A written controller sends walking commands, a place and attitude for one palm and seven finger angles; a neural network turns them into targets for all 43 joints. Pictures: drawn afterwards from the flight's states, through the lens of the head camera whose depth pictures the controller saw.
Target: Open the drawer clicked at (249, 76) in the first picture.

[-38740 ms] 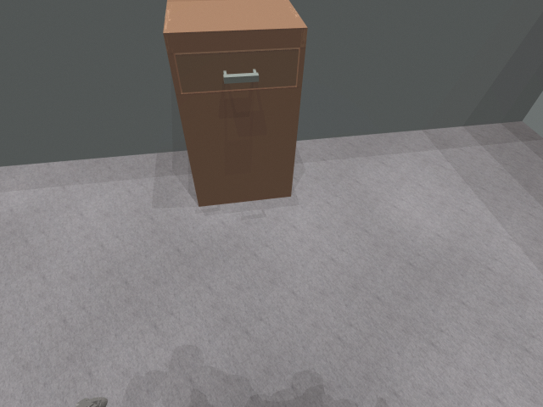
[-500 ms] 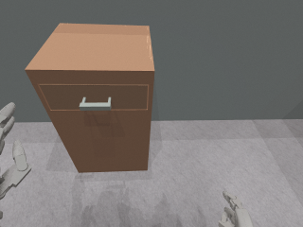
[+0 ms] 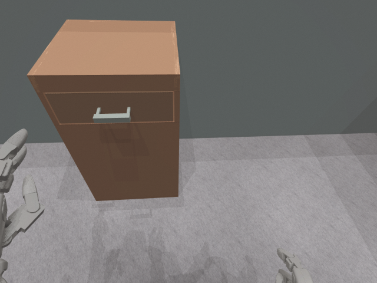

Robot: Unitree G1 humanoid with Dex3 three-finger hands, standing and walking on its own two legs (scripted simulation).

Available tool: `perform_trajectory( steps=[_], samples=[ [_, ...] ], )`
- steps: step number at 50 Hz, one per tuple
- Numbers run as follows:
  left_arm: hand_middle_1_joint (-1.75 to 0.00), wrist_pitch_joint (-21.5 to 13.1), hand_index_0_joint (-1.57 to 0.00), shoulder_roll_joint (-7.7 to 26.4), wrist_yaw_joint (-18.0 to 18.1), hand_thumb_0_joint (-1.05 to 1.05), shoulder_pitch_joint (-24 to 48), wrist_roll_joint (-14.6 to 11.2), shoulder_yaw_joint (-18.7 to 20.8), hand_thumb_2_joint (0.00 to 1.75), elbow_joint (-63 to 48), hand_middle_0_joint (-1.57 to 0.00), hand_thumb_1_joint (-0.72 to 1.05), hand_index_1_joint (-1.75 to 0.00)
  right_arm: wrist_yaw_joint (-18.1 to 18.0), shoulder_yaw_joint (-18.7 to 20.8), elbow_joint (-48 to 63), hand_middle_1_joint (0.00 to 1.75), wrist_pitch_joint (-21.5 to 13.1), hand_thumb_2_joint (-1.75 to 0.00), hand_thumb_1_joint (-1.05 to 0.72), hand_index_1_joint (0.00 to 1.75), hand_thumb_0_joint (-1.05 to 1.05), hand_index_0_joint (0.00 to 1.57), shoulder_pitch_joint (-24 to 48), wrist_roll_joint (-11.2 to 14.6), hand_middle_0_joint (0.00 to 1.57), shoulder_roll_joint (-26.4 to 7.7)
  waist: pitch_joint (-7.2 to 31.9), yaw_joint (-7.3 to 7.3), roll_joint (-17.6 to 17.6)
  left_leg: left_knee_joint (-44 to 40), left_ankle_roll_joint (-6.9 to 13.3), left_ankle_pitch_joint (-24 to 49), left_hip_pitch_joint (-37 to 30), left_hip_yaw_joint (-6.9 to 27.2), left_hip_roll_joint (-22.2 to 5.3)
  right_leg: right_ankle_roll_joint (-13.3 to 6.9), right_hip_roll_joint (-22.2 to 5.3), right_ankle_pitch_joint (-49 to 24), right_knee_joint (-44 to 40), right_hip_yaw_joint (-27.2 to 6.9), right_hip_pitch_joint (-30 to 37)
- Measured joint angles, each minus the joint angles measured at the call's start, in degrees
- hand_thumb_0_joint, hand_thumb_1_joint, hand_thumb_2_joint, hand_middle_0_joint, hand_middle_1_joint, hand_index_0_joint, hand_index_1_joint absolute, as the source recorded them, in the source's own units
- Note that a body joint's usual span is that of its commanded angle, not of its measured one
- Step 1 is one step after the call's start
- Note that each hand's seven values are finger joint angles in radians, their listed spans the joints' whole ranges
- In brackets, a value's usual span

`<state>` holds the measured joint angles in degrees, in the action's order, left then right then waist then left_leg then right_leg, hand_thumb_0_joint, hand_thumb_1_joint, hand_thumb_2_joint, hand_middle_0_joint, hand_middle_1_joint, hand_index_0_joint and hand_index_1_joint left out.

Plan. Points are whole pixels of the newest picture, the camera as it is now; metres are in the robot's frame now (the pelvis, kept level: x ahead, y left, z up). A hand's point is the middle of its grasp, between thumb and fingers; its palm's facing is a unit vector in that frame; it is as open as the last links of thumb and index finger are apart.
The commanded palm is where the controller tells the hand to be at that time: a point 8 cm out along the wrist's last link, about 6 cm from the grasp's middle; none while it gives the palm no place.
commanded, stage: step back with the hand held close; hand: left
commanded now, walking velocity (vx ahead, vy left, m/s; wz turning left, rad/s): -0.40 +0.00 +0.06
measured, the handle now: (113, 114) +0.66 +0.30 -0.08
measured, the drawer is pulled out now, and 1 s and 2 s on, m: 0.00 0.00 0.00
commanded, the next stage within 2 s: stop stepping back and stand still in 0.20 s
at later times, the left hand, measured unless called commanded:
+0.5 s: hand out of the picture +0.08 +0.23 +0.15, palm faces +0.37 -0.82 -0.43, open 7.4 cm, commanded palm +0.02 +0.28 +0.18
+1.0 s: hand out of the picture +0.05 +0.25 +0.15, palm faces +0.38 -0.84 -0.39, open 7.4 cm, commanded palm +0.00 +0.29 +0.18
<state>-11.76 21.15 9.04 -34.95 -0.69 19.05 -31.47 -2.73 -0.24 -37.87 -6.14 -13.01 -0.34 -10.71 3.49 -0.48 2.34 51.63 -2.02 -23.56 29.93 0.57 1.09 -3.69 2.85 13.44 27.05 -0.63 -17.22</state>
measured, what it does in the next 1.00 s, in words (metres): walks backwards: left foot, then right foot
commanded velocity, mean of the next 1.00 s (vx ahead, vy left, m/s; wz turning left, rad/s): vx -0.02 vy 0.00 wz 0.01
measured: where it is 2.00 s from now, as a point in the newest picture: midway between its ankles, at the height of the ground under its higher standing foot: outside the picture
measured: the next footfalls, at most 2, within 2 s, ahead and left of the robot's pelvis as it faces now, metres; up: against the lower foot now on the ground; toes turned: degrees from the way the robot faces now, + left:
left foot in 0.18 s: -0.02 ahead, +0.14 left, +0.00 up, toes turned +2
right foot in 0.40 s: -0.09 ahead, -0.09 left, +0.00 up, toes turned -1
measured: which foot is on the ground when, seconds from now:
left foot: up 0.00-0.16, down 0.18-0.42, up 0.44-0.64, down 0.66-1.00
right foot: down 0.00-0.24, up 0.26-0.38, down 0.40-1.00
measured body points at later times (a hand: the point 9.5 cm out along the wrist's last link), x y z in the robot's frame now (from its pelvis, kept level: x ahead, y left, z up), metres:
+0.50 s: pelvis -0.11 +0.00 -0.01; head -0.09 +0.01 +0.44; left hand +0.05 +0.28 +0.17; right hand +0.06 -0.22 -0.09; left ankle -0.09 +0.13 -0.72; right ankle -0.10 -0.09 -0.74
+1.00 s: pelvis -0.13 +0.01 +0.00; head -0.14 +0.03 +0.44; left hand +0.03 +0.29 +0.17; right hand +0.03 -0.21 -0.08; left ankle -0.14 +0.11 -0.74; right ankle -0.13 -0.09 -0.74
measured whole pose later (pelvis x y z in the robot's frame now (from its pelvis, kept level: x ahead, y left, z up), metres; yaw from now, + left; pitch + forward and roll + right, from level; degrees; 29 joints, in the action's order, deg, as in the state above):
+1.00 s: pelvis -0.13 +0.01 +0.00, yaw +1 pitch +1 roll -1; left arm -11.6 20.2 8.3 -36.1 -1.5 19.2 -32.0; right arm -2.7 -1.9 -35.8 -7.3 -13.3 0.1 -10.4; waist 2.4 -1.1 1.0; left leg 32.0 1.1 -17.6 15.3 -2.1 -1.2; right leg -1.9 2.3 14.5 27.6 3.0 -14.0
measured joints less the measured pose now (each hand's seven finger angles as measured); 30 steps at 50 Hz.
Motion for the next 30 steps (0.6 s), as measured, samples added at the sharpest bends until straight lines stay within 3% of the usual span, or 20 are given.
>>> perform_trajectory(
  steps=[3,5,9,12,14,17,19,20,22,24,27,30],
  samples=[
    [-0.30,-0.12,-0.21,0.59,-0.45,0.01,-0.04,0.49,0.43,0.90,0.58,-0.21,0.88,-0.30,-0.66,0.04,1.92,0.30,1.32,-0.89,-0.90,0.30,0.01,0.21,1.08,0.39,0.21,-0.10,-0.20,-0.29,1.50,-0.61,0.17,-1.92,-2.75,-1.58,-0.18,0.28,-1.09,-1.95,-1.68,-0.71,-0.51],
    [-0.30,0.05,-0.21,0.77,-0.67,0.01,0.13,0.55,0.43,0.90,0.11,-0.21,0.88,-0.30,-1.02,0.07,3.31,0.30,1.77,-0.90,-0.90,0.30,0.01,0.21,1.73,0.45,0.21,-0.52,-0.49,-0.72,1.75,-6.19,0.52,-1.38,-5.83,-1.89,-0.67,0.56,-1.36,-3.09,-2.50,-0.42,-1.09],
    [-0.30,-0.53,-0.21,1.54,-1.35,0.01,-0.38,0.09,0.46,0.90,-3.11,-0.21,0.88,-0.30,-1.17,1.02,6.22,0.30,2.11,-0.90,-0.90,0.30,0.01,0.20,2.49,0.65,0.20,-2.53,-1.62,-1.71,-1.14,-23.57,1.28,10.92,-12.91,0.03,-3.17,1.49,0.21,-3.84,-1.04,2.41,-3.60],
    [-0.30,-1.36,-0.21,3.98,-2.00,0.01,-1.26,-0.55,2.57,0.90,-3.99,-0.21,0.88,-0.30,-0.76,1.79,5.57,0.30,1.97,-0.90,-0.91,0.30,0.01,0.20,3.38,0.90,0.20,-0.79,-2.93,-0.77,1.90,-22.94,1.39,9.07,-12.16,-1.07,-1.55,2.92,-1.48,-3.51,2.65,1.44,-5.84],
    [-0.30,-1.10,-0.21,4.42,-2.24,0.01,-2.31,-0.85,3.78,0.90,-4.55,-0.21,0.88,-0.30,-0.51,1.41,5.67,0.30,0.86,-0.90,-0.91,0.30,0.01,0.20,2.90,0.18,0.20,0.03,-2.79,-0.43,2.34,-22.51,1.57,9.27,-11.46,-1.28,-1.35,3.95,-1.62,0.55,7.75,1.12,-6.88],
    [-0.30,-1.25,-0.21,3.00,-1.98,0.02,-2.41,-1.11,3.87,0.90,-4.97,-0.21,0.88,-0.30,0.01,0.49,4.83,0.30,-1.45,-0.90,-0.91,0.30,0.01,0.20,1.97,-0.31,0.20,0.98,-2.35,0.41,1.36,-22.27,1.44,10.34,-10.30,-0.85,-2.18,4.68,-1.00,6.45,11.84,1.53,-5.53],
    [-0.30,-1.14,-0.21,1.64,-1.61,0.02,-2.53,-1.06,3.58,0.90,-5.11,-0.21,0.88,-0.30,0.48,-0.51,4.43,0.30,-2.25,-0.90,-0.90,0.30,0.01,0.20,1.55,-0.12,0.20,1.48,-2.29,0.96,0.92,-21.65,0.99,10.79,-9.42,-0.91,-2.73,5.08,-1.14,5.86,8.44,2.12,-2.17],
    [-0.30,-1.03,-0.21,1.35,-1.44,0.01,-2.71,-0.89,3.61,0.90,-5.25,-0.21,0.89,-0.30,0.66,-1.07,4.52,0.30,-2.42,-0.90,-0.90,0.30,0.01,0.21,1.33,0.00,0.20,1.70,-2.25,1.21,1.12,-20.75,0.70,10.71,-8.65,-1.18,-2.74,4.92,-1.50,4.15,5.04,2.06,-0.04],
    [-0.30,-0.79,-0.21,-0.19,-1.45,0.01,-1.90,-0.53,2.39,0.90,-4.15,-0.21,0.89,-0.30,0.88,-1.71,3.81,0.30,-1.99,-0.89,-0.90,0.30,0.01,0.21,1.67,0.14,0.21,1.42,-2.76,1.68,-0.63,-18.30,0.67,8.94,-7.08,-0.50,-4.00,2.27,0.12,3.33,3.34,2.47,0.11],
    [-0.30,0.03,-0.21,-0.97,-1.36,0.01,-1.04,-0.48,0.94,0.90,-2.83,-0.21,0.88,-0.30,0.91,-1.79,2.83,0.30,-1.12,-0.89,-0.90,0.30,0.01,0.21,1.30,0.51,0.21,1.22,-2.73,1.70,-1.01,-12.36,1.07,4.76,-5.49,0.59,-3.02,0.67,0.39,1.96,2.60,2.60,0.03],
    [-0.30,0.74,-0.21,-1.29,-1.05,0.01,-0.75,-0.32,-0.03,0.90,-1.21,-0.21,0.88,-0.30,0.43,-1.67,1.81,0.30,0.17,-0.89,-0.90,0.30,0.01,0.21,-0.23,0.45,0.21,0.82,-1.74,1.13,-0.18,-5.67,1.47,2.49,-5.46,-0.07,-1.40,0.40,-0.32,0.24,0.70,2.32,0.74],
    [-0.30,0.87,-0.21,-1.14,-0.76,0.01,-0.92,-0.11,-0.40,0.90,-0.54,-0.21,0.88,-0.30,-0.36,-1.27,1.51,0.30,0.67,-0.89,-0.90,0.30,0.01,0.21,-2.23,0.21,0.21,-0.12,-0.37,0.08,0.34,-10.66,2.19,2.31,-9.40,-1.72,-1.29,0.81,-0.86,-1.02,-1.37,2.76,1.55]
  ],
)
